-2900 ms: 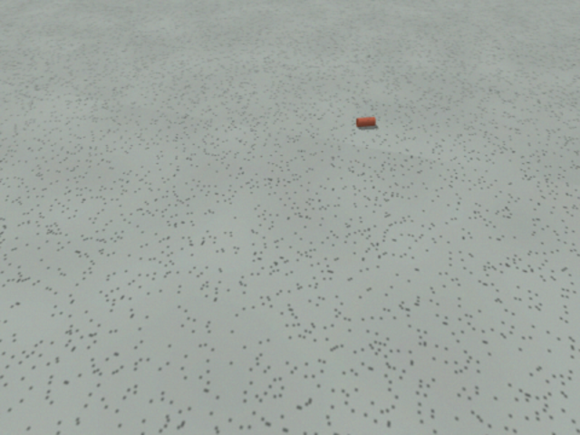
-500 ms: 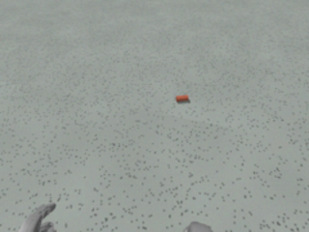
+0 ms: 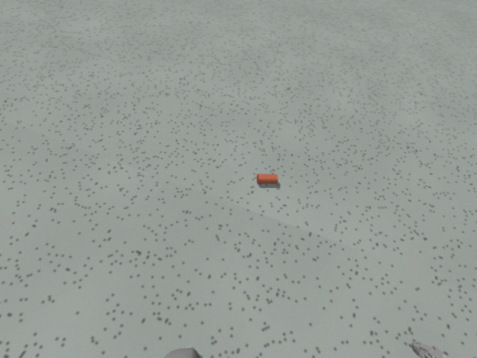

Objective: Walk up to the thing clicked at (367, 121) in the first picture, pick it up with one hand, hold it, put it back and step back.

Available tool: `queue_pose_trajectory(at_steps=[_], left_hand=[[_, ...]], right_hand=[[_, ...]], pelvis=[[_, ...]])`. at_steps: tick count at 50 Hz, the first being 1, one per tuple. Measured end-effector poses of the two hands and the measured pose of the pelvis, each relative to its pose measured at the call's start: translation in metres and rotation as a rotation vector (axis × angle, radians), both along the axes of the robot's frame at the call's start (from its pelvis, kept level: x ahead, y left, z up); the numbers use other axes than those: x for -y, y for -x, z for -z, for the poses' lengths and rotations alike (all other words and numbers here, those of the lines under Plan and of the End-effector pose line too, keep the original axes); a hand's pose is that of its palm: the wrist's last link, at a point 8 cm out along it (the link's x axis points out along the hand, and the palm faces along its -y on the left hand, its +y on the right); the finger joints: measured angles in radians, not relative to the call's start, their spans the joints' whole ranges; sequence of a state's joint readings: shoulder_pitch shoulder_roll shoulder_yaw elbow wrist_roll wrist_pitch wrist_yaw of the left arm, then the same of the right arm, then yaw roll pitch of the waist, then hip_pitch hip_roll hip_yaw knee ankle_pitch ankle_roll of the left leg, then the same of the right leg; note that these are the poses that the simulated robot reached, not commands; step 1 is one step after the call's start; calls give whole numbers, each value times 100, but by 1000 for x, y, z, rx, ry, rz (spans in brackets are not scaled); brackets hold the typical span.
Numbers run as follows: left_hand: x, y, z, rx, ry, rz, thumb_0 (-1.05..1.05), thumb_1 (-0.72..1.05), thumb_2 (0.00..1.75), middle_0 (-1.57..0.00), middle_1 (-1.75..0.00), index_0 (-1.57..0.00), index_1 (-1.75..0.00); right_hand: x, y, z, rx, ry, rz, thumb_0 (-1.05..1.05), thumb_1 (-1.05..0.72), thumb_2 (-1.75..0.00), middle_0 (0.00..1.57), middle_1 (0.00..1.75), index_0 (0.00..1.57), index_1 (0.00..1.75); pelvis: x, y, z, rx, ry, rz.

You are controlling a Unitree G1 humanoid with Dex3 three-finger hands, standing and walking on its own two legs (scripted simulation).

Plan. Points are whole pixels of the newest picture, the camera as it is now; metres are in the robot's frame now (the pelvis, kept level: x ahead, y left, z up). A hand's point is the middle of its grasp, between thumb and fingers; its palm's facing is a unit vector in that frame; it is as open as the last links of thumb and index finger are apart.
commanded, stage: walk up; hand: left
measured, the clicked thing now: (267, 178) +1.07 -0.17 -0.73
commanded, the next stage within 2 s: none
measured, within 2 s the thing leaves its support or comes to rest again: neither
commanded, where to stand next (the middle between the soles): +0.75 -0.47 m, yaw +6 degrees
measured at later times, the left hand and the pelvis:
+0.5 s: hand (192, 266) +0.30 +0.11 -0.11, palm faces -0.03 -0.93 -0.37, open 7.4 cm; pelvis +0.18 -0.16 +0.00, yaw -1 degrees
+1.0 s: hand (234, 248) +0.37 +0.02 -0.16, palm faces -0.03 -0.96 -0.27, open 7.4 cm; pelvis +0.35 -0.23 +0.00, yaw +1 degrees
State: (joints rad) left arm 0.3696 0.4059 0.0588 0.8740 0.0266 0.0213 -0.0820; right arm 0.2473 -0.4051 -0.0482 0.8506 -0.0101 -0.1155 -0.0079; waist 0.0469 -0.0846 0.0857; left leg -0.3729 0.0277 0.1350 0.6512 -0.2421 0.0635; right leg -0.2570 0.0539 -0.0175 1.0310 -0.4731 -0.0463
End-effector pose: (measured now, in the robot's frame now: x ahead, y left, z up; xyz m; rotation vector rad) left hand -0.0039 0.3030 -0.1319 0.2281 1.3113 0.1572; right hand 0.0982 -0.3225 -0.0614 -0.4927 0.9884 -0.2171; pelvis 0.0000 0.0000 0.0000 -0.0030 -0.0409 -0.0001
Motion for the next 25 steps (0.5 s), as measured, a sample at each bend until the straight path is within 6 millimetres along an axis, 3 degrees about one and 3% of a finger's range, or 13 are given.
queue_pose_trajectory(at_steps=[8,15,20,22,25], left_hand=[[19,-141,-25,194,-10,79,1,91,90,-20,-30,-20,-30],[61,-237,-46,258,-36,132,1,91,90,-20,-30,-20,-30],[107,-289,-50,274,-91,147,1,91,90,-20,-30,-20,-30],[125,-298,-53,291,-110,145,1,91,90,-20,-30,-20,-30],[148,-297,-62,281,-114,105,1,91,90,-20,-30,-20,-30]], right_hand=[[30,-13,-16,-27,0,73,0,-90,-89,21,30,21,30],[89,-27,1,-117,-14,111,1,-90,-89,21,30,21,30],[149,-60,35,-158,-22,139,1,-90,-89,21,30,21,30],[164,-78,45,-172,-30,139,1,-90,-89,21,30,20,30],[174,-111,44,-175,-62,115,1,-90,-89,20,30,20,30]], pelvis=[[31,-61,-15,37,-16,11],[78,-109,-11,22,-42,22],[124,-152,6,3,-33,28],[140,-164,8,11,-26,19],[158,-180,-3,11,-46,18]])
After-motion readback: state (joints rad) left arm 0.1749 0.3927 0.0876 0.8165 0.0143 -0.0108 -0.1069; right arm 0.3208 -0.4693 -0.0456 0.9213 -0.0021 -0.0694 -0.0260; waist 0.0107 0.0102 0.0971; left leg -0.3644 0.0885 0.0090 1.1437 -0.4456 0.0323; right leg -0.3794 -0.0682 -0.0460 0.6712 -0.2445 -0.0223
